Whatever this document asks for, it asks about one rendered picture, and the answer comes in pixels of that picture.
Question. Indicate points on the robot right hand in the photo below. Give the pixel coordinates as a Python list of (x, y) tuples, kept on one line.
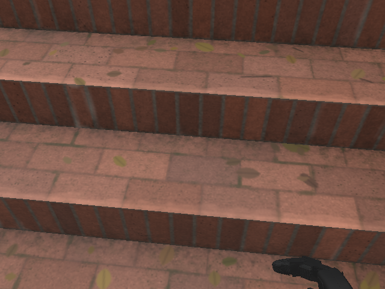
[(312, 270)]

